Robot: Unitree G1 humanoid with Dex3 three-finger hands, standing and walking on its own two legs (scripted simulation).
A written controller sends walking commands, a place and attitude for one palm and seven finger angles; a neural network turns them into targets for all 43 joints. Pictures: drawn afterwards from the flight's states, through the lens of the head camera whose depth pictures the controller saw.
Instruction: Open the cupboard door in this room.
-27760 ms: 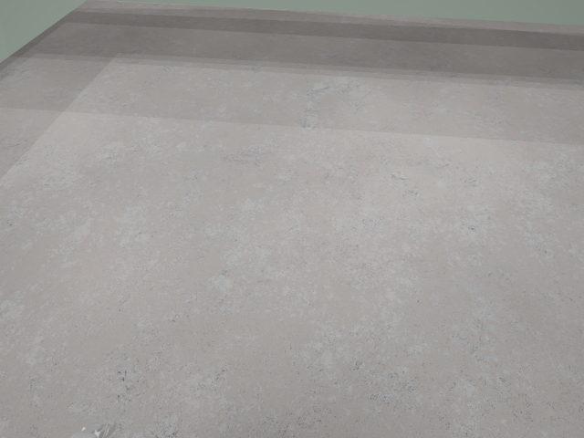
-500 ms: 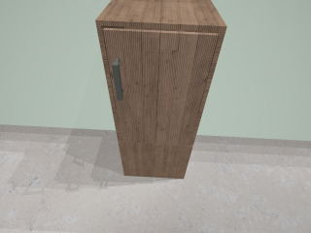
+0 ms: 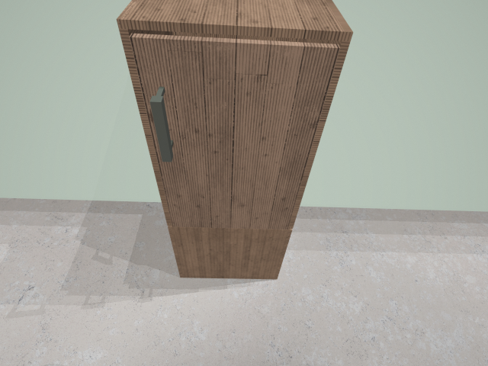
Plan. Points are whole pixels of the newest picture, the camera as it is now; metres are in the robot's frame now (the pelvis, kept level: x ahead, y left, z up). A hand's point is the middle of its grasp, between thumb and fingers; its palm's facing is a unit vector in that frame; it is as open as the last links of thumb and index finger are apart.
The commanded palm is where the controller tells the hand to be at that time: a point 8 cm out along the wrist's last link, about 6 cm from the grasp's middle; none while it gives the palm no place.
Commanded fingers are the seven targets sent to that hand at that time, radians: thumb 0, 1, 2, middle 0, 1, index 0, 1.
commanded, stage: come to a stop and stand still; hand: left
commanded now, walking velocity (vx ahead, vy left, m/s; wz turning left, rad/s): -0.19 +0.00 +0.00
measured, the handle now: (164, 125) +0.55 +0.21 +0.09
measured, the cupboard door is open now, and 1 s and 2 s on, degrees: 0 0 0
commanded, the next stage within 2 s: look again from close up in 0.84 s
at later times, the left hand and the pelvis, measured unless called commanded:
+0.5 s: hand out of the picture +0.03 +0.19 -0.17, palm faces +0.09 -0.97 -0.21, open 7.3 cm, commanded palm none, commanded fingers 0.00 0.90 0.90 -0.20 -0.30 -0.20 -0.30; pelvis -0.01 +0.00 +0.01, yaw +2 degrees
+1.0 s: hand out of the picture -0.05 +0.17 -0.16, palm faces +0.06 -0.98 -0.20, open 7.4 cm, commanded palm none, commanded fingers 0.00 0.90 0.90 -0.20 -0.30 -0.20 -0.30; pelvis -0.02 +0.01 +0.01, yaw +2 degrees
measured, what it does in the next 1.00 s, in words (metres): stands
